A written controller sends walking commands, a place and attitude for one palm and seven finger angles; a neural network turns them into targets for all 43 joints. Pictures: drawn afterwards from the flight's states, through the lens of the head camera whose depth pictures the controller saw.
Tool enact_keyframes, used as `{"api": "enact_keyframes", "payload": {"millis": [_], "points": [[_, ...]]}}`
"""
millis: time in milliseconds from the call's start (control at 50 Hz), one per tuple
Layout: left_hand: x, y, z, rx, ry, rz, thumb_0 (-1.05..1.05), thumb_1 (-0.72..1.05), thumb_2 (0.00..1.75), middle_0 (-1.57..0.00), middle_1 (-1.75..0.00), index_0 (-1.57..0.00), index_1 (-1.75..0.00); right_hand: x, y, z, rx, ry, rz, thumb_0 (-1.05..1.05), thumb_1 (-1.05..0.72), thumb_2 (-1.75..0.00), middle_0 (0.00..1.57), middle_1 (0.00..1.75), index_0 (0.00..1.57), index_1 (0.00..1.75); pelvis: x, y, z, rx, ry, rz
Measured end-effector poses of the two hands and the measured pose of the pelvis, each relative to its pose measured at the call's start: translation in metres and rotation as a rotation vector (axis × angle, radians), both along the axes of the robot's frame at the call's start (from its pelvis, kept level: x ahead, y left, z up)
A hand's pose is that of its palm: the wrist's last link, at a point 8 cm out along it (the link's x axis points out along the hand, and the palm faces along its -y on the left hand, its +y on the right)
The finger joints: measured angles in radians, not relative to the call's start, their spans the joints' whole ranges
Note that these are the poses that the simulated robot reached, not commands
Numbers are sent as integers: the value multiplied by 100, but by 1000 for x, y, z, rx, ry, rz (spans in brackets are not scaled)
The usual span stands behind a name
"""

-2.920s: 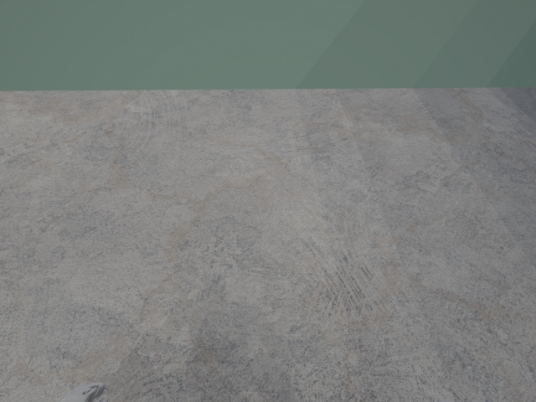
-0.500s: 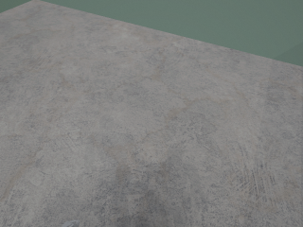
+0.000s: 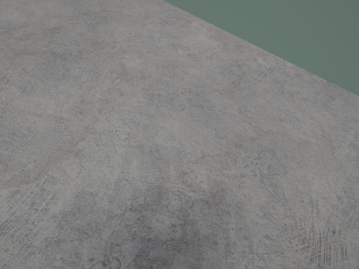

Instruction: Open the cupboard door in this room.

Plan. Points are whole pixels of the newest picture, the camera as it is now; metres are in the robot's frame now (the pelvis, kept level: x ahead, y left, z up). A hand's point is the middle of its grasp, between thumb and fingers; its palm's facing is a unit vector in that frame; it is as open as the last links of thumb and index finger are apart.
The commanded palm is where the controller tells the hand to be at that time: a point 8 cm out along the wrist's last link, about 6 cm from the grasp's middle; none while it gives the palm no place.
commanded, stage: turn or walk to find it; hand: left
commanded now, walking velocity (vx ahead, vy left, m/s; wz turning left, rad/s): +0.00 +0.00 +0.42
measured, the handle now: out of the picture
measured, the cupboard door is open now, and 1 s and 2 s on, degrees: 0 0 0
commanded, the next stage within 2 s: none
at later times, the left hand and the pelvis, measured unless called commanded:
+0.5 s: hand out of the picture +0.02 +0.18 -0.13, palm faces +0.23 -0.94 -0.27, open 7.4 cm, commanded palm none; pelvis -0.03 -0.03 +0.01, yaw +12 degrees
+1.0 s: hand out of the picture -0.12 +0.24 -0.16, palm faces +0.45 -0.86 -0.24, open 7.4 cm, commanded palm none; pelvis -0.07 +0.02 +0.02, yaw +24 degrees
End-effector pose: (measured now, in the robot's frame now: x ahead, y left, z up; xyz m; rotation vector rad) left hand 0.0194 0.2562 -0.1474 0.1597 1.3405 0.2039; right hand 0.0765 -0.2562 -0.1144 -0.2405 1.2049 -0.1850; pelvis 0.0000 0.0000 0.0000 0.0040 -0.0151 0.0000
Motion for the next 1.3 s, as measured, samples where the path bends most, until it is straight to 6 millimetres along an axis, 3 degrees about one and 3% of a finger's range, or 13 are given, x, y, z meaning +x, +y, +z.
{"api": "enact_keyframes", "payload": {"millis": [100,200,320,400,540,640,720,820,920,1020,1100,1200,1300], "points": [[-6,16,12,11,-3,34,0,91,90,-20,-30,-20,-30,9,22,9,14,-30,42,0,-91,-90,20,30,20,30,-4,7,11,-9,2,30],[2,17,25,28,-65,54,0,91,90,-20,-30,-20,-30,9,31,6,46,-28,69,0,-90,-90,20,30,20,30,-8,7,15,-10,3,69],[15,-1,37,53,-154,64,0,91,90,-20,-30,-20,-30,-4,19,-9,82,10,83,0,-90,-90,20,30,21,30,-16,-7,12,2,5,121],[12,-19,41,78,-208,74,0,91,90,-20,-30,-20,-30,-11,1,-24,100,38,92,0,-90,-90,20,30,21,30,-22,-22,5,5,1,161],[-27,-39,45,60,-177,150,0,91,90,-20,-30,-20,-30,-16,-18,-17,77,103,140,0,-91,-90,20,30,20,30,-28,-30,14,14,-9,235],[-59,-41,36,33,-136,214,0,91,90,-20,-30,-20,-30,-14,-14,-10,43,138,192,0,-91,-90,19,30,20,30,-34,-26,15,16,-7,286],[-93,-32,24,10,-92,273,0,90,90,-20,-30,-21,-30,0,5,-6,19,124,256,1,-91,-90,19,30,20,30,-42,-15,12,10,-4,323],[-141,-8,-1,-12,-25,358,0,91,90,-20,-30,-20,-30,22,44,-3,-4,32,346,1,-91,-90,19,30,20,30,-56,5,0,-3,-3,365],[-163,10,7,-5,14,398,0,91,90,-20,-30,-20,-30,26,74,11,5,-19,395,0,-91,-90,20,30,20,30,-65,15,10,-19,-3,388],[-165,20,20,18,-36,422,0,91,90,-20,-30,-20,-30,23,90,14,31,-24,427,0,-91,-90,20,30,20,30,-70,20,18,-25,1,424],[-157,21,27,39,-83,434,0,91,90,-20,-30,-20,-30,16,90,10,47,-7,439,0,-90,-90,20,30,21,30,-74,16,18,-22,1,457],[-141,11,35,63,-142,436,0,91,90,-20,-30,-20,-30,5,74,-2,59,36,443,0,-90,-90,20,30,21,30,-77,4,16,-11,5,497],[-133,-11,40,99,-197,447,0,91,90,-20,-30,-20,-30,0,47,-20,75,88,454,0,-90,-90,20,30,21,30,-76,-18,8,10,19,541]]}}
